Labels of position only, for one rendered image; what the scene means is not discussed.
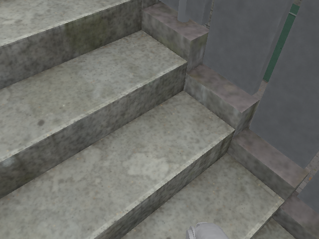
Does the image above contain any right robot thigh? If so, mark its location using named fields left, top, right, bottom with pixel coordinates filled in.
left=185, top=223, right=229, bottom=239

